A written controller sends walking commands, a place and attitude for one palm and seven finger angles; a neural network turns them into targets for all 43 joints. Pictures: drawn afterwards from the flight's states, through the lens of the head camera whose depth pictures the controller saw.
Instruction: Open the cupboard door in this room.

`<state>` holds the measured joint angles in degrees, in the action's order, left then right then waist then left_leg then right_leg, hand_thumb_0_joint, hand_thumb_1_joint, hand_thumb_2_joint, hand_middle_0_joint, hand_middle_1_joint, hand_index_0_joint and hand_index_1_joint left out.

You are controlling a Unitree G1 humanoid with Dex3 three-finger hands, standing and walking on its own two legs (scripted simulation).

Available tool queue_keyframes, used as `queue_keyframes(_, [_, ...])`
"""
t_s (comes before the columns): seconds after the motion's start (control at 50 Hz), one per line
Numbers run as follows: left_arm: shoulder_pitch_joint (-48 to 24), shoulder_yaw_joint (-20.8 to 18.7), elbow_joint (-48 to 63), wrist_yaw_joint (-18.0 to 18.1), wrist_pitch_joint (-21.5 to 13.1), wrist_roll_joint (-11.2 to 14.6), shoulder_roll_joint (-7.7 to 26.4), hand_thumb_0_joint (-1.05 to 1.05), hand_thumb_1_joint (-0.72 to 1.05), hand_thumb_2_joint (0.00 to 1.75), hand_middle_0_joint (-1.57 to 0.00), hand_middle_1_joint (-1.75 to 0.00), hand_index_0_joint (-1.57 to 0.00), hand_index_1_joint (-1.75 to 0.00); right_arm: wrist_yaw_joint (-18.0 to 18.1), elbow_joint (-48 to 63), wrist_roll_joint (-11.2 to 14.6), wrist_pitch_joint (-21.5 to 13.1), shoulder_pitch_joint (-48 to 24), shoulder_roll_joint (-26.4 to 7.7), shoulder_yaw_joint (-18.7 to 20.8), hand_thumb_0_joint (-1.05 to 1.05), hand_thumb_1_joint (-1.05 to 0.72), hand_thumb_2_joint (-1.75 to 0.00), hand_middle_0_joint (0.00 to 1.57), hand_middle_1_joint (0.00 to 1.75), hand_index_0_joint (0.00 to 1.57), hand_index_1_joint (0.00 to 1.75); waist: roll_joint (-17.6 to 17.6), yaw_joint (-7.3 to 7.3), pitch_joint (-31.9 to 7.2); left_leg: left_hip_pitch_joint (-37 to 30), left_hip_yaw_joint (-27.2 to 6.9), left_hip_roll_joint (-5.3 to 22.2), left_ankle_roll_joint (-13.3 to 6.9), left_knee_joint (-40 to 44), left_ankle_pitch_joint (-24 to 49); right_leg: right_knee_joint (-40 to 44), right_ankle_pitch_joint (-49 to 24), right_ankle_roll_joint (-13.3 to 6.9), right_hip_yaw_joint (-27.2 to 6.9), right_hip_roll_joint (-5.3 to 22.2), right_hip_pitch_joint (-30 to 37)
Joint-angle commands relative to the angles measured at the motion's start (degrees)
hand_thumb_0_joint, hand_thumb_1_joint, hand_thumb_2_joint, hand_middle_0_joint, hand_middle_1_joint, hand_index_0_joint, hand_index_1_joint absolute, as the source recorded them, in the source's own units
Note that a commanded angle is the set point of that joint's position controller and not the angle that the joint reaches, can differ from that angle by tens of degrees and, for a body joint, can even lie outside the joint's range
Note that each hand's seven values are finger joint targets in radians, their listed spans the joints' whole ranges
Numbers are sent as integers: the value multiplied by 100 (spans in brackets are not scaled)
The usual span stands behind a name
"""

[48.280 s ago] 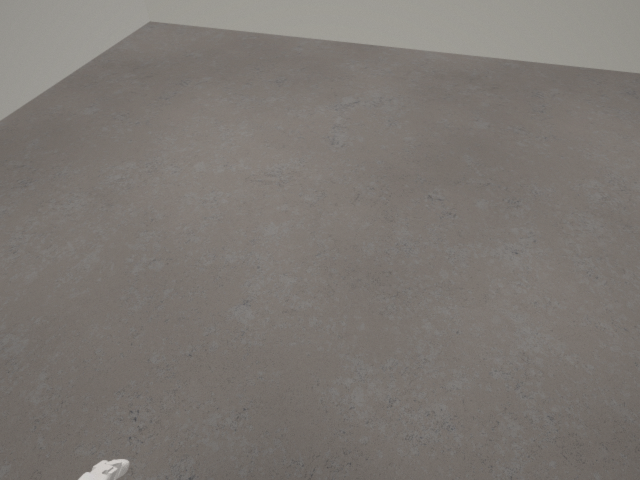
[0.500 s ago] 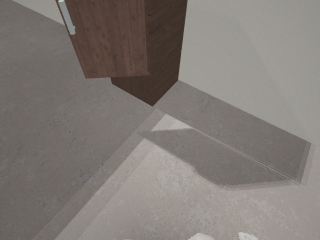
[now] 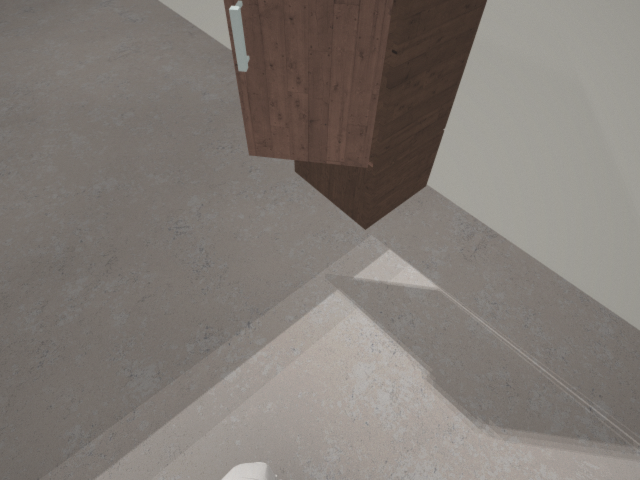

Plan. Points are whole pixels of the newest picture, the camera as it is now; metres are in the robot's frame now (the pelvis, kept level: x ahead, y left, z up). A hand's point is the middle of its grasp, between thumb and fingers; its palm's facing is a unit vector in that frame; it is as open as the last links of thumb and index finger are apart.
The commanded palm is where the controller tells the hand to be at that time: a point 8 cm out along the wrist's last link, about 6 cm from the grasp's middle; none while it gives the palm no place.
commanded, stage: take the last steps up to it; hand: left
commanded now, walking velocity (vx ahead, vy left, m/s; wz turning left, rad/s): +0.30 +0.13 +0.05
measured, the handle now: (241, 36) +1.09 +0.33 -0.01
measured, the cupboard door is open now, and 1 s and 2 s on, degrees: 41 41 41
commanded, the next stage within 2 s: come to a stop and stand still in 1.30 s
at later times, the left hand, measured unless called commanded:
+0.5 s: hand (199, 369) +0.28 +0.23 -0.16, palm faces -0.06 -0.98 -0.21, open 7.4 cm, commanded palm none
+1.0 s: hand (180, 373) +0.28 +0.27 -0.19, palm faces +0.10 -0.98 -0.16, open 7.3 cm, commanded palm none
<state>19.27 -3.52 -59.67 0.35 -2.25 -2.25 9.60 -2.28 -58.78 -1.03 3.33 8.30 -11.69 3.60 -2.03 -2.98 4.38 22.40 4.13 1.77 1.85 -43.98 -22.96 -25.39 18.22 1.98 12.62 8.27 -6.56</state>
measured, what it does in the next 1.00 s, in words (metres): walks ahead: left foot, then right foot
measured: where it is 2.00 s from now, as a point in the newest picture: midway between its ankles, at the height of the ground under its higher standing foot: (293, 378)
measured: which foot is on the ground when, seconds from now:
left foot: up 0.00-0.06, down 0.08-0.56, up 0.58-0.98, down 1.00-1.00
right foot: down 0.00-0.08, up 0.10-0.52, down 0.54-1.00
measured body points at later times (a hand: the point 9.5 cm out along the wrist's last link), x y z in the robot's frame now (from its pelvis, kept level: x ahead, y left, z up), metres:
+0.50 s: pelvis +0.15 +0.06 -0.01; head +0.18 +0.04 +0.44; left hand +0.28 +0.28 -0.14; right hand +0.05 -0.16 -0.17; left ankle +0.04 +0.14 -0.74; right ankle +0.23 -0.05 -0.72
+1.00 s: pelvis +0.34 +0.10 -0.01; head +0.37 +0.11 +0.44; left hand +0.27 +0.32 -0.17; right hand +0.45 -0.15 -0.15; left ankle +0.42 +0.20 -0.74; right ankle +0.24 -0.05 -0.74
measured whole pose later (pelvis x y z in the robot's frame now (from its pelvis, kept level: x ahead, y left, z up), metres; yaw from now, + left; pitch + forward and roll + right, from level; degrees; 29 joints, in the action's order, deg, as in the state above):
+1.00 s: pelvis +0.34 +0.10 -0.01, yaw +0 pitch +0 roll -1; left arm 21.6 -3.2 -64.5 -0.1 -2.5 -1.6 9.6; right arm -1.7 -57.5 -1.5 -2.0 6.8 -12.1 3.4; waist -1.2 -2.7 3.3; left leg 21.7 6.2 3.0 0.3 -30.7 -11.6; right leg -27.2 22.9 2.6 8.4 5.2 -3.1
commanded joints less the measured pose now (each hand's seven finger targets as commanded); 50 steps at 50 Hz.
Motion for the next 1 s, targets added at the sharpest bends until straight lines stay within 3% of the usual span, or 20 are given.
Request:
queue_keyframes(0.0, [85,-268,93,23,-41,42,1136,0,90,90,-20,-30,-20,-30,-6,520,-9,-330,-14,-195,-24,0,-90,-90,20,30,20,30,-703,228,-152,-971,422,-177,-130,1426,493,617,-384,-615,-859,1182,-493])
queue_keyframes(0.02, [-86,-255,124,-2,-16,65,1069,0,90,90,-20,-30,-20,-30,49,339,-21,-379,566,-402,18,0,-90,-90,20,30,20,30,-264,526,-334,-1949,496,-269,-180,1886,616,17,-349,-466,-563,926,-1035])
queue_keyframes(0.04, [-157,-207,254,-56,19,102,790,0,90,90,-20,-30,-20,-30,127,149,-61,-424,1318,-908,152,0,-90,-90,20,30,20,30,1040,877,-668,-2939,-684,590,-519,2232,100,-1453,150,-205,-58,325,-1934])
queue_keyframes(0.06, [-478,-100,553,-79,23,112,457,0,90,90,-20,-30,-20,-30,217,12,-113,-420,2076,-1417,279,0,-90,-90,20,30,20,30,2233,1159,-647,-3233,-2565,1823,-1119,2988,-89,-3166,1759,4,18,-376,-3161])
queue_keyframes(0.08, [-852,-49,698,-40,8,79,469,0,90,90,-20,-30,-20,-30,281,-67,-96,-391,2089,-1406,240,0,-90,-90,20,30,20,30,1625,1141,-530,-2880,-2728,2105,-1477,3141,-242,-3962,1735,-203,-692,-234,-3518])
queue_keyframes(0.14, [-743,-46,415,-103,47,70,451,0,90,90,-20,-30,-20,-30,355,264,-66,-498,1100,-746,45,0,-90,-90,20,30,20,30,1043,581,26,-1697,-1902,1694,-1331,3369,-29,-4392,556,-241,-1092,84,-3337])
queue_keyframes(0.2, [-407,-4,213,-127,100,69,335,0,90,90,-20,-30,-20,-30,357,175,-37,-642,1061,-537,-35,0,-90,-90,20,30,20,30,661,304,0,-1624,-1072,1342,-1216,3415,1410,-3969,-15,-179,-992,16,-2921])
queue_keyframes(0.42, [-1651,32,769,-147,107,95,246,0,90,90,-20,-30,-20,-30,365,-387,-82,-697,1856,-446,-91,0,-90,-90,20,30,20,30,469,436,313,-1879,-530,1296,-1234,3161,2857,-1648,-483,-280,-737,-286,-2275])
queue_keyframes(0.48, [-1194,-6,691,-141,67,93,334,0,90,90,-20,-30,-20,-30,382,-511,-65,-677,1860,-466,-122,0,-90,-90,20,30,20,30,471,163,39,-1772,-289,1057,-1023,2311,3691,-949,-493,-420,-506,-618,-1109])
queue_keyframes(0.5, [-432,-66,475,-113,-2,86,522,0,90,90,-20,-30,-20,-30,369,-512,-17,-686,1770,-473,-117,0,-90,-90,20,30,20,30,168,-191,-323,-1369,-146,820,-834,1338,3906,-527,-807,-528,-630,-632,91])
queue_keyframes(0.52, [530,-201,192,-58,-72,55,948,0,90,90,-20,-30,-20,-30,336,-419,56,-719,1721,-359,-110,0,-90,-90,20,30,20,30,-468,-530,-952,-198,222,321,-552,-85,2823,-288,-1011,-925,-1902,385,1718])
queue_keyframes(0.54, [1115,-315,16,-19,-66,112,1457,0,90,90,-20,-30,-20,-30,335,-247,81,-741,1846,-209,-108,0,-90,-90,20,30,20,30,-1531,-537,-1438,1067,339,-418,-293,-1971,-917,471,-1824,-1638,-4021,1891,2690])
queue_keyframes(0.56, [901,-305,44,15,-86,183,1372,0,90,90,-20,-30,-20,-30,335,-224,46,-681,1430,-381,-53,0,-90,-90,20,30,20,30,-1226,-514,-1229,1330,-393,-181,-295,-2860,-925,805,-1857,-1658,-4237,1952,2065])
queue_keyframes(0.6, [-4,-164,289,78,-91,195,826,0,90,90,-20,-30,-20,-30,302,-131,30,-609,895,-150,-30,0,-90,-90,20,30,20,30,-3,-108,-275,1376,-673,330,-252,-2810,125,968,-1764,-1340,-2929,1520,614])
queue_keyframes(0.66, [-267,-21,245,59,-227,139,385,0,90,90,-20,-30,-20,-30,226,-316,-33,-427,1330,195,-90,0,-90,-90,20,30,20,30,-516,301,-162,771,-382,459,-62,-1926,722,1309,-2116,-952,-1539,911,-301])
queue_keyframes(0.88, [47,-104,-118,7,-226,65,842,0,90,90,-20,-30,-20,-30,10,326,-35,-501,-66,34,-31,0,-90,-90,20,30,20,30,-665,123,140,387,138,196,-76,643,974,1241,-1462,-941,-1222,948,-58])
queue_keyframes(0.92, [-2,-126,-152,10,-182,81,897,0,90,90,-20,-30,-20,-30,37,296,-45,-555,160,-119,-18,0,-90,-90,20,30,20,30,-495,304,67,-429,303,26,-137,1247,1049,818,-1520,-839,-1115,867,-249])
queue_keyframes(0.94, [-101,-144,-128,2,-157,101,911,0,90,90,-20,-30,-20,-30,79,139,-63,-604,656,-252,9,0,-90,-90,20,30,20,30,-237,568,-141,-1284,444,-136,-174,1679,1149,163,-1789,-727,-890,649,-521])
queue_keyframes(0.96, [-38,-99,-73,-25,-138,118,733,0,90,90,-20,-30,-20,-30,145,-67,-93,-649,1381,-627,88,0,-90,-90,20,30,20,30,392,836,-638,-2493,-16,283,-356,1854,1163,-1139,-1695,-554,-646,302,-1075])
queue_keyframes(0.98, [140,-38,52,-68,-132,171,384,0,90,90,-20,-30,-20,-30,232,-175,-170,-662,2048,-1299,249,0,-90,-90,20,30,20,30,1860,1014,-1148,-3444,-1920,1714,-921,2184,1447,-2830,534,-276,-159,-502,-2294])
